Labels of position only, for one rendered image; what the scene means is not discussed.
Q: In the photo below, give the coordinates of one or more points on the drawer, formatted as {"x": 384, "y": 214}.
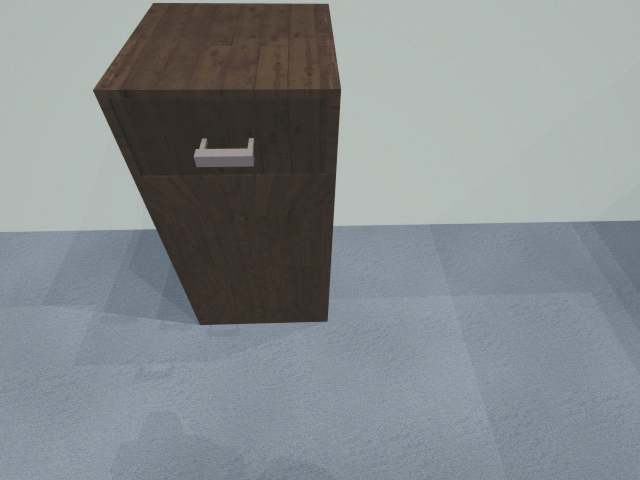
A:
{"x": 289, "y": 133}

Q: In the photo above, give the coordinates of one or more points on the handle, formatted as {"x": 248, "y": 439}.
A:
{"x": 224, "y": 157}

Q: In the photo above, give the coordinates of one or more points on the cabinet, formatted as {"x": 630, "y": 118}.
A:
{"x": 247, "y": 248}

